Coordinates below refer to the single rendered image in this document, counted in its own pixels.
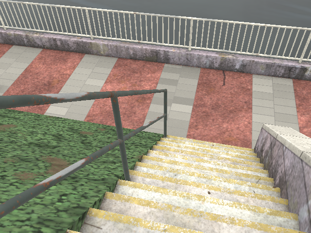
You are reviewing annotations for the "stairs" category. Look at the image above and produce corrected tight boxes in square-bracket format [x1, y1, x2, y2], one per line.
[66, 135, 308, 233]

